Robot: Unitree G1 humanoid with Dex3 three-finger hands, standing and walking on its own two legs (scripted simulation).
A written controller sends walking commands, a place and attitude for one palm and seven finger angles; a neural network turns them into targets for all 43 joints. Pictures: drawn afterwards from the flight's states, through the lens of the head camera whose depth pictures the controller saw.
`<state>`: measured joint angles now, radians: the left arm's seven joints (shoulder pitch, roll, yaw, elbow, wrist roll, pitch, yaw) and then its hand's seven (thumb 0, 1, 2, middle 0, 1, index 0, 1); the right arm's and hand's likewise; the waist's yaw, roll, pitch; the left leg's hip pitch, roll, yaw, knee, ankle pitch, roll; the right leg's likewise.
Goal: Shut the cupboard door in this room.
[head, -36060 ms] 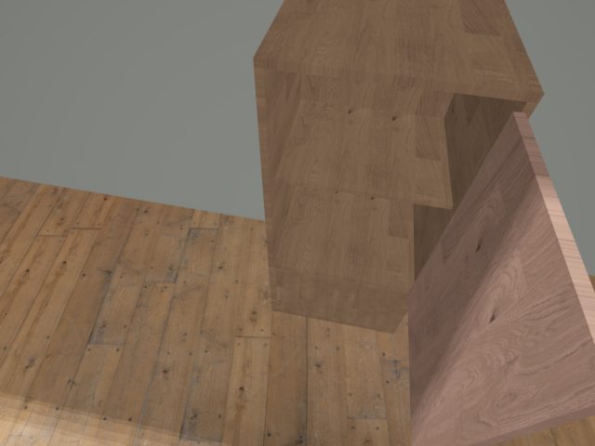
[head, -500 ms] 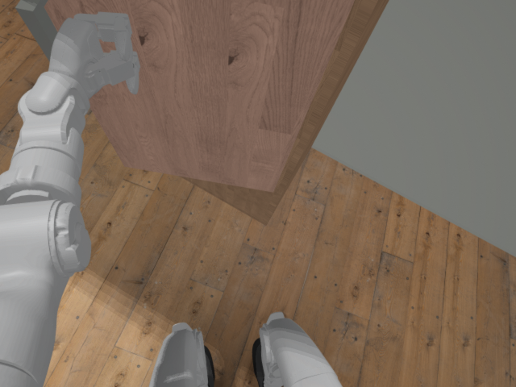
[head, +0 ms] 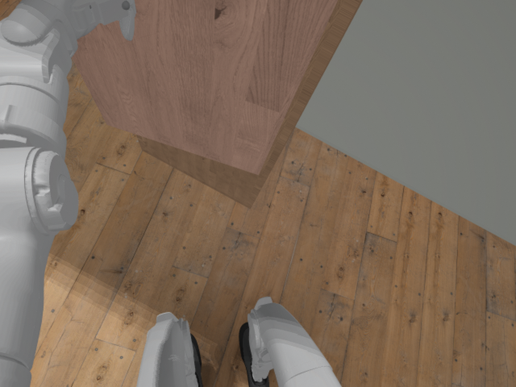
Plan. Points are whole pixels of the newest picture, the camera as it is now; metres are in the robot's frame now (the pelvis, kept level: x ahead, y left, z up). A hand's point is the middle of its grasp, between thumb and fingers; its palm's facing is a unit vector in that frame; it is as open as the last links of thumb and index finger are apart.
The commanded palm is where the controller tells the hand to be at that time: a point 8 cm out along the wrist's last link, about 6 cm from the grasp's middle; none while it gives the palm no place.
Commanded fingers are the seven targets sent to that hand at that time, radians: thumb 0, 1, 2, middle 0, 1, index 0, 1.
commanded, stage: pull the fist back off the door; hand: left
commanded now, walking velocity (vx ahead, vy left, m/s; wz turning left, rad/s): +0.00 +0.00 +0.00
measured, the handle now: out of the picture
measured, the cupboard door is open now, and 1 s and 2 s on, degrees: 11 8 8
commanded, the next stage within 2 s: draw the hand back to the body in 0.86 s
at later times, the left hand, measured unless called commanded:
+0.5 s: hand (135, 13) +0.58 +0.07 +0.12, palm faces +0.06 -1.00 -0.03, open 3.1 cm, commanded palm +0.53 +0.11 +0.11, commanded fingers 0.00 0.90 0.90 -1.30 -1.50 -1.30 -1.50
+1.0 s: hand (138, 64) +0.51 +0.07 +0.11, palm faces +0.06 -1.00 -0.02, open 3.1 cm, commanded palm +0.48 +0.12 +0.12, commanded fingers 0.00 0.90 0.90 -1.30 -1.50 -1.30 -1.50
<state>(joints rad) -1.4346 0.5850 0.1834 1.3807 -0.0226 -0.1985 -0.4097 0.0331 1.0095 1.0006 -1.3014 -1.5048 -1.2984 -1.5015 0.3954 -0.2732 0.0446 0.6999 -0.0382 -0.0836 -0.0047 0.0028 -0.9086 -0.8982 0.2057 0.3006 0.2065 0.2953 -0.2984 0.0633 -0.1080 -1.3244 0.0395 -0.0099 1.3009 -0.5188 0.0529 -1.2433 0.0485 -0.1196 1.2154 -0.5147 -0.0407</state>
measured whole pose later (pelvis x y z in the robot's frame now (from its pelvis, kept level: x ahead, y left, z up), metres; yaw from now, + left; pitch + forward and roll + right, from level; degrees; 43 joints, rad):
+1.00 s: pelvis +0.01 -0.02 +0.04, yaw +3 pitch +22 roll -1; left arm -0.92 0.20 0.19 1.19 -0.02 -0.51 0.13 0.02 0.89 0.90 -1.30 -1.51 -1.30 -1.50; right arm 0.31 -0.25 -0.01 0.63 -0.05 0.02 0.07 0.00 -0.91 -0.90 0.20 0.30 0.20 0.29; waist -0.16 0.04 -0.14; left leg -1.01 0.01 0.02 1.10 -0.47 0.03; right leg -0.96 0.03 -0.08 1.07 -0.49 -0.05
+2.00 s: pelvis +0.04 +0.01 +0.13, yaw +3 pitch -2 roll -1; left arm 0.31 0.31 0.18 -0.23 -0.08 -0.02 0.09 0.01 0.89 0.90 -0.69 -0.83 -0.69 -0.83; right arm 0.18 -0.21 0.06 0.56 0.02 0.00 -0.06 0.01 -0.91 -0.90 0.21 0.30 0.21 0.30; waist 0.06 0.07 -0.01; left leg -0.14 -0.04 0.03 0.43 -0.25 0.05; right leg -0.09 0.01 -0.05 0.39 -0.26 -0.01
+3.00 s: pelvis +0.02 +0.01 +0.12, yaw +1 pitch +1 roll -1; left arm 0.54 0.40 0.38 -0.41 -0.08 -0.14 0.11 0.01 0.89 0.90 -0.21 -0.31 -0.21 -0.30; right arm 0.18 -0.26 -0.02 0.56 0.02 0.02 -0.09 0.01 -0.91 -0.90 0.20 0.30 0.20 0.30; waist 0.01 0.06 -0.01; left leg -0.26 -0.03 0.07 0.49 -0.24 0.06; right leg -0.23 0.01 -0.02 0.46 -0.25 0.00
